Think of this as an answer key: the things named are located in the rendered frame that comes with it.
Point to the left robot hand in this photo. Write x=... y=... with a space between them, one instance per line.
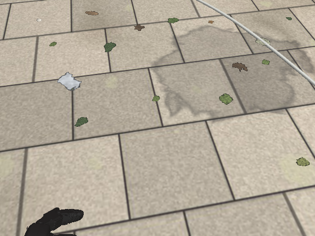
x=54 y=219

